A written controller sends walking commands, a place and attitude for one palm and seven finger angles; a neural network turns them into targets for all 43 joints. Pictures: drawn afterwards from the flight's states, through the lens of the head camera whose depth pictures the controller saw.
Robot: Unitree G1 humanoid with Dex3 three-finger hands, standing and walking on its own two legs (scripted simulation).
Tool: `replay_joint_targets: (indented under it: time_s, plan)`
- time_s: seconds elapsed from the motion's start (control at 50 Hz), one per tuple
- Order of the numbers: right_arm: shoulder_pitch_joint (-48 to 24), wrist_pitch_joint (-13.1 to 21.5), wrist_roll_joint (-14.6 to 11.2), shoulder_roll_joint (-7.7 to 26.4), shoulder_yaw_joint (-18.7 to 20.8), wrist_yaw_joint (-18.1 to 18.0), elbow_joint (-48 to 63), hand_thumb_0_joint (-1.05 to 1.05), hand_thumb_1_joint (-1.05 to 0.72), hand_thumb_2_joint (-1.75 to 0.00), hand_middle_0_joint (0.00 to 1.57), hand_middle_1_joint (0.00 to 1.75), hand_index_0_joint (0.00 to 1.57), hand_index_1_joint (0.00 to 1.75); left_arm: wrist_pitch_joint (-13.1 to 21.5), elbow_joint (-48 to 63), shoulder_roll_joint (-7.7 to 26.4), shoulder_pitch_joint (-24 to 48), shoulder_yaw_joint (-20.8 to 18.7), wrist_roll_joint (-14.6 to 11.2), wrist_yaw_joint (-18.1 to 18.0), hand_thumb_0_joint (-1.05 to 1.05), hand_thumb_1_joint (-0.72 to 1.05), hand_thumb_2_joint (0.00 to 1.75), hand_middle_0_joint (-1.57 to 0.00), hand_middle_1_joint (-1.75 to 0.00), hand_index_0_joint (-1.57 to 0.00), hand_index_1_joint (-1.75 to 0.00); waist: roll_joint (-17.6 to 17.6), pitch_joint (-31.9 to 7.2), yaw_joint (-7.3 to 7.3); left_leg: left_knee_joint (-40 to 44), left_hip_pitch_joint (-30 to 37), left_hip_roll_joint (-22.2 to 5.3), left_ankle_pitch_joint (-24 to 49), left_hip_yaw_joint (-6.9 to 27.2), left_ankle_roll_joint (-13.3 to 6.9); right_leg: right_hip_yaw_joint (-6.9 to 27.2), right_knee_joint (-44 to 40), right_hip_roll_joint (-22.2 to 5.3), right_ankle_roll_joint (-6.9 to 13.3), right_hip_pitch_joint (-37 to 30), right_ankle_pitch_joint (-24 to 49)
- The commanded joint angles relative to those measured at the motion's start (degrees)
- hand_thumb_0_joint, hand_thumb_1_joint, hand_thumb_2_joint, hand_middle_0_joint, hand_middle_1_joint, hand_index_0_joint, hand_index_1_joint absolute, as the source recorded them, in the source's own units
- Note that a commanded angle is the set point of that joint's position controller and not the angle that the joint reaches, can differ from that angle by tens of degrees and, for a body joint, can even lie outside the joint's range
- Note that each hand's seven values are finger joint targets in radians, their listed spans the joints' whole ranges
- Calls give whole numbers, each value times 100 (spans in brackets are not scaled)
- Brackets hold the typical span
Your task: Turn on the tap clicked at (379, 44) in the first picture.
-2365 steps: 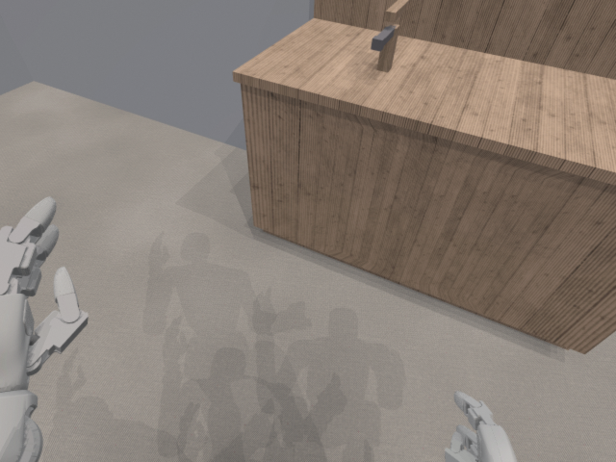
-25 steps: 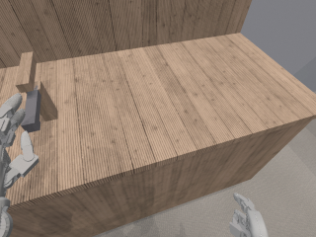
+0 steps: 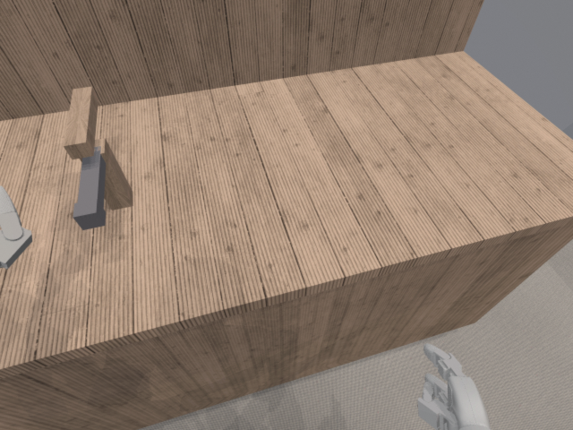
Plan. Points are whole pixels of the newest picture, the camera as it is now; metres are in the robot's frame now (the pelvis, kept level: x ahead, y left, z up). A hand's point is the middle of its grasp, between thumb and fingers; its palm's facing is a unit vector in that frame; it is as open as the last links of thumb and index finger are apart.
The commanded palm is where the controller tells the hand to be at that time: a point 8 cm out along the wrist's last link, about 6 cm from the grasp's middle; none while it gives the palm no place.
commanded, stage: come to a stop and stand still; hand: left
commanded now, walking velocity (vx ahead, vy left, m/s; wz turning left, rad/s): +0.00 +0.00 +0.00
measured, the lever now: (90, 214) +0.34 +0.31 +0.11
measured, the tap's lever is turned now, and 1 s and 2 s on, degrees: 0 0 0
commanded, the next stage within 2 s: look again from close up in 0.68 s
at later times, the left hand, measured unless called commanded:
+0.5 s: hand out of the picture +0.24 +0.33 +0.17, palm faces +0.37 -0.86 -0.35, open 7.5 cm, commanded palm +0.18 +0.37 +0.17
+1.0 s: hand out of the picture +0.21 +0.34 +0.16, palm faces +0.39 -0.85 -0.35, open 7.5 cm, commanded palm +0.15 +0.37 +0.17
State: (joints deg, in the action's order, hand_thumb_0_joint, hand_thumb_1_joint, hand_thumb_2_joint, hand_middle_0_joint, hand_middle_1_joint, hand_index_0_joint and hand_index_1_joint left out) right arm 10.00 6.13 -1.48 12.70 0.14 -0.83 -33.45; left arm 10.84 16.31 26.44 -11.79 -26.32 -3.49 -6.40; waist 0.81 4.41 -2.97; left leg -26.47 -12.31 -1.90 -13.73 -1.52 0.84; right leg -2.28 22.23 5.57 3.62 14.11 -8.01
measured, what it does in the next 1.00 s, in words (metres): shifts its weight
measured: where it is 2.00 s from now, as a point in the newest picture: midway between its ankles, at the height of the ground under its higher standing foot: outside the picture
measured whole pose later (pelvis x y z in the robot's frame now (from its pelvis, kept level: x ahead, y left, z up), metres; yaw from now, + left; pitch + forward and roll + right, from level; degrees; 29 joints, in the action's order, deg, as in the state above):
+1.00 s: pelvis -0.01 +0.09 +0.00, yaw +0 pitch -2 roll -1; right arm 11.4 5.1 -0.6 11.1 -1.0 -1.1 -32.4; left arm 10.3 25.7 20.0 -22.8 -19.4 -1.8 -6.4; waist -1.1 3.7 -1.5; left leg -25.1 -10.3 4.5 -13.0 -4.4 -4.7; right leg -4.1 24.3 0.5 1.0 11.6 -10.4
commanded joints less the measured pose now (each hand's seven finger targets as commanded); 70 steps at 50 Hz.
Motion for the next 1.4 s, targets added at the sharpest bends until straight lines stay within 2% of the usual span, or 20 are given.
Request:
replay_joint_targets:
  time_s: [0.0, 0.06, 0.08, 0.1, 0.18, 0.22, 0.3, 0.38, 0.52, 0.58, 0.6, 0.62, 0.68, 0.7, 0.76, 0.84, 0.96, 1.08, 1.3, 1.38]
  plan:
    - [-346, 318, -73, 548, 173, 127, 1014, 0, -90, -90, 20, 30, 20, 30, 356, 1659, -65, -1190, 611, 6, 115, 0, 90, 90, -20, -30, -20, -30, -338, -1195, -6, 145, -82, -79, -77, 7, -363, 1024, -430, -1039, -754, -860, -133]
    - [-360, 350, 11, 578, 152, 23, 1043, 0, -90, -90, 20, 30, 20, 30, 306, 1776, 498, -955, 78, 73, 41, 0, 90, 90, -20, -30, -20, -30, -1507, -795, 23, 19, -8, 61, -276, 127, -279, 1223, -1059, -1152, -482, -166, -1336]
    - [-543, 333, 10, 591, 129, -15, 989, 0, -90, -90, 20, 30, 20, 30, 304, 1962, 977, -911, -393, 100, -38, 0, 90, 90, -20, -30, -20, -30, -1294, -820, 8, 73, 273, 21, -183, 107, -282, 1200, -1033, -1128, -364, 121, -1428]
    - [-474, 333, 52, 531, 93, -73, 1028, 0, -90, -90, 20, 30, 20, 30, 326, 1898, 740, -810, -273, 71, -20, 0, 90, 90, -20, -30, -20, -30, -1223, -840, 103, 150, 249, 14, -177, 181, -291, 1053, -950, -1160, -265, 111, -1559]
    - [-605, 456, 88, 562, 46, -138, 1011, 0, -90, -90, 20, 30, 20, 30, 515, 2671, 922, -5, -391, 111, -71, 0, 90, 90, -20, -30, -20, -30, 919, -749, 101, 895, 39, -324, -310, 552, -347, 833, -163, -770, -208, -195, -685]
    - [-477, 557, 87, 527, 43, -133, 1050, 0, -90, -90, 20, 30, 20, 30, 558, 2640, 661, 200, -127, 161, -49, 0, 90, 90, -20, -30, -20, -30, 1283, -808, 73, 1158, -503, -533, -520, 766, -413, 517, 360, -705, -235, -874, -186]
    - [-319, 712, 99, 540, 92, -20, 962, 0, -90, -90, 20, 30, 20, 30, 580, 2585, 251, -69, 272, 199, 6, 0, 90, 90, -20, -30, -20, -30, 807, -1079, 104, 848, 99, -529, 992, 733, -223, 293, 480, -705, -231, -784, 326]
    - [-246, 635, 67, 563, 184, 121, 900, 0, -90, -90, 20, 30, 20, 30, 488, 2261, 205, -773, 214, 256, 38, 0, 90, 90, -20, -30, -20, -30, 590, -1027, 111, 729, 913, -708, 3132, 770, 124, 108, 978, -596, -272, 27, -482]
    - [-235, 276, 125, 586, 224, 139, 1072, 0, -90, -90, 20, 30, 20, 30, 377, 2210, 379, -643, -18, 186, 82, 0, 90, 90, -20, -30, -20, -30, 430, -847, 164, 449, 823, -706, 4302, 714, 540, -199, 416, -643, -137, -176, -491]
    - [-498, 261, 74, 568, 149, 113, 1158, 0, -90, -90, 20, 30, 20, 30, 445, 2818, 679, -467, -277, 155, 13, 0, 90, 90, -20, -30, -20, -30, 448, -1254, 147, 34, 497, -459, 3651, 626, 648, -14, -51, -803, 26, -1063, 888]
    - [-366, 253, 67, 581, 162, 95, 1156, 0, -90, -90, 20, 30, 20, 30, 447, 2671, 394, -665, -52, 95, 28, 0, 90, 90, -20, -30, -20, -30, -1, -1324, 191, -33, 401, -356, 3200, 660, 601, 80, 144, -861, 120, -1114, 1063]
    - [-326, 262, 36, 611, 225, 68, 1204, 0, -90, -90, 20, 30, 20, 30, 444, 2835, 473, -799, -111, 73, 11, 0, 90, 90, -20, -30, -20, -30, 2, -1447, 186, 16, 446, -334, 2912, 664, 508, 217, 240, -916, 142, -1114, 1161]
    - [-417, 269, 27, 560, 188, 23, 1142, 0, -90, -90, 20, 30, 20, 30, 415, 2881, 517, -1205, -249, 68, -69, 0, 90, 90, -20, -30, -20, -30, 455, -1514, 179, 365, 503, -371, 2363, 630, 344, 298, 370, -892, -22, -892, 772]
    - [-338, 223, 75, 556, 158, 15, 1098, 0, -90, -90, 20, 30, 20, 30, 402, 2652, 249, -1267, -2, 38, -46, 0, 90, 90, -20, -30, -20, -30, 484, -1380, 189, 519, 461, -434, 2281, 690, 329, 199, 395, -845, -89, -739, 455]
    - [-322, 236, 102, 603, 220, -18, 1049, 0, -90, -90, 20, 30, 20, 30, 394, 2612, 357, -921, 22, 105, -53, 0, 90, 90, -20, -30, -20, -30, 801, -1112, 180, 865, 500, -689, 2455, 874, 442, 122, 646, -768, -159, -439, -439]
    - [-342, 213, 95, 630, 240, -56, 1035, 0, -90, -90, 20, 30, 20, 30, 336, 2305, 329, -683, 105, 141, -61, 0, 90, 90, -20, -30, -20, -30, 503, -877, 161, 942, 297, -732, 1969, 842, 389, 136, 445, -793, -171, -513, -450]
    - [-358, 210, 45, 661, 227, -91, 1079, 0, -90, -90, 20, 30, 20, 30, 366, 2184, 253, -616, 203, 167, -74, 0, 90, 90, -20, -30, -20, -30, 14, -598, 180, 965, -470, -409, -269, 864, 70, 529, -140, -942, -94, -857, -174]
    - [-502, 301, 44, 612, 148, -120, 1025, 0, -90, -90, 20, 30, 20, 30, 418, 2410, 474, -671, 20, 172, -130, 0, 90, 90, -20, -30, -20, -30, 393, -814, 167, 923, -216, -363, -238, 861, -77, 671, -263, -950, -105, -677, -294]
    - [-367, 290, 67, 668, 142, -139, 962, 0, -90, -90, 20, 30, 20, 30, 356, 2014, 241, -957, 233, 69, -96, 0, 90, 90, -20, -30, -20, -30, -64, -813, 198, 531, -77, -224, -17, 785, -260, 897, -658, -1170, -65, -336, -599]
    - [-456, 321, 12, 656, 150, -156, 942, 0, -90, -90, 20, 30, 20, 30, 344, 2339, 489, -841, 49, 83, -130, 0, 90, 90, -20, -30, -20, -30, 157, -879, 185, 576, 46, -280, 173, 801, -242, 859, -548, -1132, -80, -328, -347]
